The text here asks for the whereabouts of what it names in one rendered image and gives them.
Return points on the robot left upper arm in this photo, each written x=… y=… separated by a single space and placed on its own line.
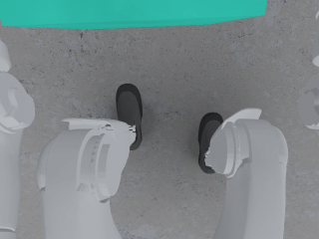
x=17 y=111

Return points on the left robot forearm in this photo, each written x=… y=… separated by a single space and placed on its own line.
x=5 y=63

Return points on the robot left thigh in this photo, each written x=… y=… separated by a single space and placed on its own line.
x=84 y=169

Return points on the robot right shin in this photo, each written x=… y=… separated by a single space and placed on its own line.
x=245 y=114

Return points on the robot right upper arm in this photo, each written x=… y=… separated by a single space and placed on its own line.
x=308 y=104

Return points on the carton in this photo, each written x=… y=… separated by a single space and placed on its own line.
x=123 y=14

